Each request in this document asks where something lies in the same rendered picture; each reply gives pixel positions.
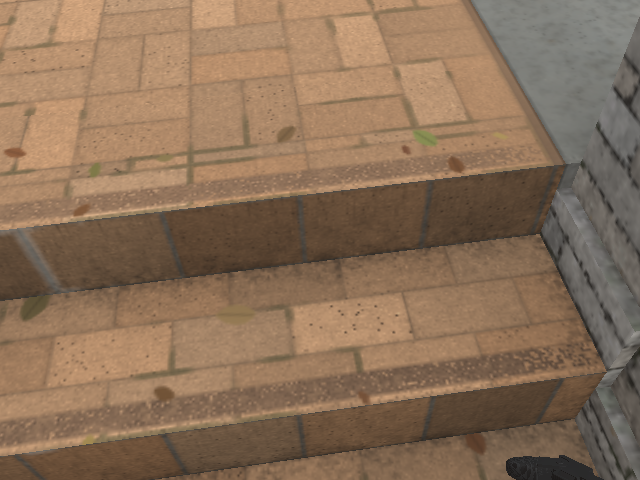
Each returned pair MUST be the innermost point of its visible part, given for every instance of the right robot hand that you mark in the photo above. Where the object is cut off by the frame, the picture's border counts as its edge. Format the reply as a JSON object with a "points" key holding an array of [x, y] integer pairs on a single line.
{"points": [[546, 468]]}

